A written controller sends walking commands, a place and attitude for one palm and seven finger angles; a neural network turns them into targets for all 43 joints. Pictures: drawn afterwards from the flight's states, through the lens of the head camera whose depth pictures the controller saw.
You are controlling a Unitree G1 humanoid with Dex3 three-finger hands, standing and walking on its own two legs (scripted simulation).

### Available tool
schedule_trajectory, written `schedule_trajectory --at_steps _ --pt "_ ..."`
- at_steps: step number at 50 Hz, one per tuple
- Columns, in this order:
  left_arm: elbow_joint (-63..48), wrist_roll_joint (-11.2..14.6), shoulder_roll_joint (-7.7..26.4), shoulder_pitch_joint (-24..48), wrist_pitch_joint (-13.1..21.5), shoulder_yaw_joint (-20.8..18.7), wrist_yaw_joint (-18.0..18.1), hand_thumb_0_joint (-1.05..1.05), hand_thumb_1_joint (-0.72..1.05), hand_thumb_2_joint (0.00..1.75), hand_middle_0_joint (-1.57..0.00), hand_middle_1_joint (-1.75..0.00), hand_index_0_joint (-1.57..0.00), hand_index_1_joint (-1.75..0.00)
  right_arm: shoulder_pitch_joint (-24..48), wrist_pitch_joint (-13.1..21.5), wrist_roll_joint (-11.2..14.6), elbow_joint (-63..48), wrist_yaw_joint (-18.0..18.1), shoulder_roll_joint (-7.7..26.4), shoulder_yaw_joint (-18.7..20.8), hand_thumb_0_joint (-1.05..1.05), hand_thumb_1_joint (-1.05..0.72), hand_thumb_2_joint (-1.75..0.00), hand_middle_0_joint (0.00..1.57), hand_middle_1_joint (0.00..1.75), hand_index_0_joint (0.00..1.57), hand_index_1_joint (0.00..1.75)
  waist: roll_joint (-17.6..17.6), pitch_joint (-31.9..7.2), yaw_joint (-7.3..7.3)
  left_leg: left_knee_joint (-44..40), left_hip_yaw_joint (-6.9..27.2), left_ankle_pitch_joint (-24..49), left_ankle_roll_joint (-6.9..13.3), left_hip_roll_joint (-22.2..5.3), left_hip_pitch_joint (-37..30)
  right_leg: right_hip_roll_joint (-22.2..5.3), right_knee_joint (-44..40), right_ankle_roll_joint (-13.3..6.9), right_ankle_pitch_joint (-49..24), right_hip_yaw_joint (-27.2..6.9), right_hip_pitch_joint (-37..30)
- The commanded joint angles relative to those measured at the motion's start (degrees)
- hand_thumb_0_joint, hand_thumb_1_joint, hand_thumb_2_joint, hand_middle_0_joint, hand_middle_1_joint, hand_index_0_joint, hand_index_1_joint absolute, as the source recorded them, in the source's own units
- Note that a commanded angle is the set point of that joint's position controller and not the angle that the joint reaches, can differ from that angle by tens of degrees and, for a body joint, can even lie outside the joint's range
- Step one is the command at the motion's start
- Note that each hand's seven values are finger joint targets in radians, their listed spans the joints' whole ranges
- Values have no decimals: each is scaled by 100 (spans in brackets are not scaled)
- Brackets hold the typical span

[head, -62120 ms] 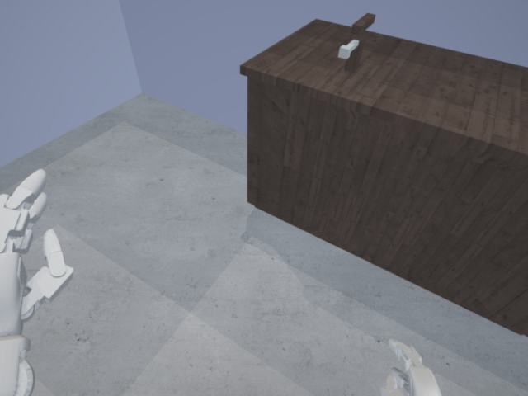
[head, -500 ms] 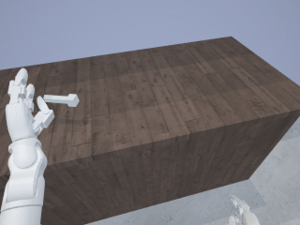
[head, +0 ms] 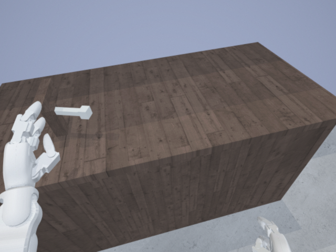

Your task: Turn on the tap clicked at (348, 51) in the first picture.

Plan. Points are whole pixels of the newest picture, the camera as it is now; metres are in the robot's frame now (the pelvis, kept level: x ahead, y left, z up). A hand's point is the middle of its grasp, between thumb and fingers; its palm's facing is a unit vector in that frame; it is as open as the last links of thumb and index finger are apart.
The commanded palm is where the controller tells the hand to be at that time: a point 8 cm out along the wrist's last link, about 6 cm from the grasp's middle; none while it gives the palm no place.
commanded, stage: draw the hand back beside the body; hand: left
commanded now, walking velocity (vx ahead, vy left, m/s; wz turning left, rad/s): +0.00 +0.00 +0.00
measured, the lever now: (85, 112) +0.44 +0.30 +0.10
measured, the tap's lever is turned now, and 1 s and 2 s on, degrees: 68 68 68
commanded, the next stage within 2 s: step back with the hand held close in 0.48 s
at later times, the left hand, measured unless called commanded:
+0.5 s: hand (47, 172) +0.20 +0.26 +0.16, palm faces +0.42 -0.84 -0.34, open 7.4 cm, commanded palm +0.16 +0.29 +0.16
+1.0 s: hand (51, 176) +0.20 +0.25 +0.15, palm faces +0.29 -0.84 -0.46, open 7.4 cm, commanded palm +0.15 +0.30 +0.17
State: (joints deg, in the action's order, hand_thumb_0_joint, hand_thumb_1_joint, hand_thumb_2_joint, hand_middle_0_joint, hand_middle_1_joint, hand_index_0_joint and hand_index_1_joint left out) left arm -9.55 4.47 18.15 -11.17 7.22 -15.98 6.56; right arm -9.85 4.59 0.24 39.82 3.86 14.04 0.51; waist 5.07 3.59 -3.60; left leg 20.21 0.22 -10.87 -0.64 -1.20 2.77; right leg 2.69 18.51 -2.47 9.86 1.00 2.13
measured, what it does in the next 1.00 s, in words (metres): stands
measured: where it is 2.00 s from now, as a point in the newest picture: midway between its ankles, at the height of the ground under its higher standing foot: outside the picture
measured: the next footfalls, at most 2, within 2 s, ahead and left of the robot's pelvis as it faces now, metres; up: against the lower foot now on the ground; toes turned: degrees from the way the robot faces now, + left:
right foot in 1.90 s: -0.23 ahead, -0.09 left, +0.00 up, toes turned -3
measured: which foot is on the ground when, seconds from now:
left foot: down 0.00-1.00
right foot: down 0.00-1.00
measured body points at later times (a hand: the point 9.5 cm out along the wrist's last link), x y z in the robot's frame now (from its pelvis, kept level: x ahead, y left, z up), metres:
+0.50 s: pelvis +0.00 +0.01 +0.00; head -0.02 -0.01 +0.45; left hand +0.18 +0.30 +0.18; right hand +0.20 -0.20 -0.09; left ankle +0.01 +0.13 -0.75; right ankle +0.01 -0.09 -0.75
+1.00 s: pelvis -0.02 +0.03 -0.01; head +0.00 +0.01 +0.44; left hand +0.18 +0.30 +0.17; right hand +0.15 -0.22 -0.09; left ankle +0.01 +0.13 -0.75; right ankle +0.01 -0.09 -0.75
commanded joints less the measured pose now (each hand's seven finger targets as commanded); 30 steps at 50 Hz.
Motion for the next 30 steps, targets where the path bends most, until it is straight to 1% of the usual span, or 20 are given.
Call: schedule_trajectory --at_steps 1,2,4,7,9,10,11,13,14,15,17,18,19,22,23,24,27,28,29,30 --pt "-1569 9 1078 471 397 -429 22 0 90 90 -20 -30 -20 -30 888 384 -13 -1091 -18 429 172 0 -90 -90 20 30 20 30 -305 -675 1 -279 -231 560 223 85 -166 -243 -472 141 -347 -138 88" --pt "-1611 8 1075 291 385 -457 8 0 90 90 -20 -30 -20 -30 880 378 -24 -1102 -21 426 179 0 -90 -90 20 30 20 30 -359 -625 -6 -274 -235 620 223 75 -139 -234 -464 143 -417 -145 80" --pt "-1877 -7 1147 124 386 -519 -14 0 90 90 -20 -30 -20 -30 899 383 -21 -1123 -49 449 183 0 -90 -90 20 30 20 30 -156 -542 -3 -281 -213 616 196 67 -144 -219 -498 118 -390 -158 133" --pt "-2059 -16 1044 -287 363 -508 -29 0 90 90 -20 -30 -20 -30 835 377 -51 -1205 -49 399 162 0 -90 -90 20 30 20 30 -322 -535 -17 -299 -192 633 193 45 -84 -204 -450 126 -368 -116 78" --pt "-2336 -46 1112 -404 354 -553 -37 0 90 90 -20 -30 -20 -30 868 393 -50 -1225 -61 415 164 0 -90 -90 20 30 20 30 -28 -438 -11 -281 -180 586 166 45 -84 -197 -474 102 -315 -139 166" --pt "-2411 -46 1043 -549 354 -518 -32 0 90 90 -20 -30 -20 -30 847 404 -68 -1255 -58 367 141 0 -90 -90 20 30 20 30 52 -467 -27 -306 -163 589 156 35 -66 -208 -426 99 -319 -115 108" --pt "-2389 -68 1020 -480 338 -482 -29 0 90 90 -20 -30 -20 -30 816 406 -67 -1238 -53 390 136 0 -90 -90 20 30 20 30 -117 -390 12 -291 -156 585 151 30 -13 -192 -421 101 -315 -103 153" --pt "-2389 -75 1058 -274 312 -500 -7 0 90 90 -20 -30 -20 -30 809 418 -71 -1236 -31 396 137 0 -90 -90 20 30 20 30 -212 -370 39 -285 -148 501 168 36 -3 -184 -444 112 -228 -101 200" --pt "-2437 -88 1098 -167 295 -519 -2 0 90 90 -20 -30 -20 -30 842 430 -67 -1208 -26 416 133 0 -90 -90 20 30 20 30 40 -320 53 -285 -132 420 155 46 -27 -174 -462 92 -155 -123 270" --pt "-2425 -88 1015 -143 303 -455 11 0 90 90 -20 -30 -20 -30 825 441 -68 -1216 -13 372 117 0 -90 -90 20 30 20 30 47 -382 47 -304 -108 432 151 38 -46 -190 -417 89 -153 -92 214" --pt "-2278 -82 983 -237 273 -448 23 0 90 90 -20 -30 -20 -30 778 443 -78 -1202 2 391 116 0 -90 -90 20 30 20 30 -244 -436 45 -306 -96 450 160 37 -32 -178 -402 99 -168 -59 173" --pt "-2215 -66 960 -253 251 -421 12 0 90 90 -20 -30 -20 -30 814 436 -70 -1209 6 394 119 0 -90 -90 20 30 20 30 -382 -351 42 -299 -101 426 170 31 -12 -166 -421 115 -124 -64 226" --pt "-2286 -63 1007 -198 252 -450 -2 0 90 90 -20 -30 -20 -30 840 451 -64 -1201 -3 423 118 0 -90 -90 20 30 20 30 -163 -356 40 -303 -99 406 167 48 -31 -170 -441 101 -129 -94 234" --pt "-2231 -72 934 -320 241 -396 -2 0 90 90 -20 -30 -20 -30 802 448 -71 -1190 -18 409 105 0 -90 -90 20 30 20 30 -264 -424 14 -346 -60 527 147 28 18 -175 -370 92 -231 -61 107" --pt "-2303 -75 953 -282 240 -401 -7 0 90 90 -20 -30 -20 -30 823 452 -74 -1197 -24 412 110 0 -90 -90 20 30 20 30 -182 -471 4 -337 -76 572 146 26 -14 -176 -364 91 -272 -73 96" --pt "-2414 -73 1068 -260 253 -497 -1 0 90 90 -20 -30 -20 -30 833 480 -80 -1189 -31 434 104 0 -90 -90 20 30 20 30 70 -497 -10 -340 -66 596 129 47 -19 -185 -361 73 -331 -90 62" --pt "-2282 -72 998 -434 236 -475 -3 0 90 90 -20 -30 -20 -30 785 469 -85 -1194 -38 418 106 0 -90 -90 20 30 20 30 -329 -514 -21 -346 -44 772 124 12 27 -172 -312 83 -456 -50 -4" --pt "-2338 -71 1018 -407 239 -489 -11 0 90 90 -20 -30 -20 -30 800 466 -81 -1197 -39 422 116 0 -90 -90 20 30 20 30 -290 -532 -20 -327 -78 809 134 13 5 -173 -320 88 -498 -62 2" --pt "-2414 -74 1100 -402 242 -561 -14 0 90 90 -20 -30 -20 -30 829 474 -76 -1181 -49 436 120 0 -90 -90 20 30 20 30 -102 -521 -26 -316 -76 847 119 21 -19 -163 -331 69 -531 -80 13" --pt "-2667 -98 1128 -45 289 -537 4 0 90 90 -20 -30 -20 -30 831 490 -81 -1182 -50 408 94 0 -90 -90 20 30 20 30 147 -633 -14 -326 -69 859 98 33 -46 -190 -308 60 -536 -85 -35"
